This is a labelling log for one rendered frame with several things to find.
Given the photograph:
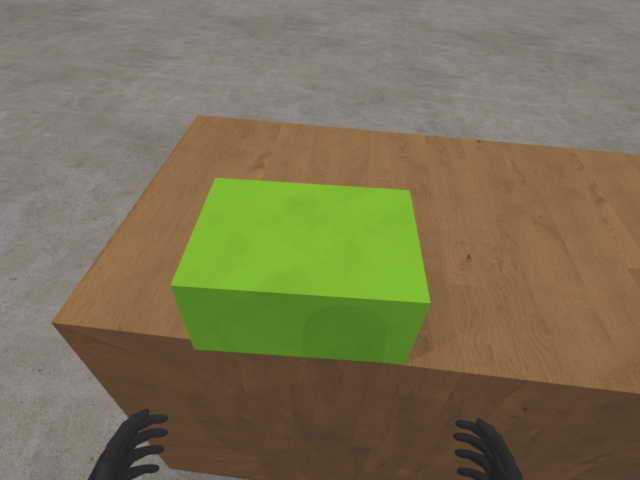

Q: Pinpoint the pedestal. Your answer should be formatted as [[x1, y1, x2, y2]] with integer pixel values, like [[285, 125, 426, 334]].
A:
[[51, 115, 640, 480]]

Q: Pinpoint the carton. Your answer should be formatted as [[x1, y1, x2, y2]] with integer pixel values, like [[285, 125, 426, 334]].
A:
[[170, 178, 431, 364]]

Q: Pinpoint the robot left hand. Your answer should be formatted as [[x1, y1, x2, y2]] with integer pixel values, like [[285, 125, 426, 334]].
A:
[[88, 409, 168, 480]]

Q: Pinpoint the robot right hand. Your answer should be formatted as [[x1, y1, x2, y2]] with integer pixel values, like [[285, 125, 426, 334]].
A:
[[453, 418, 523, 480]]

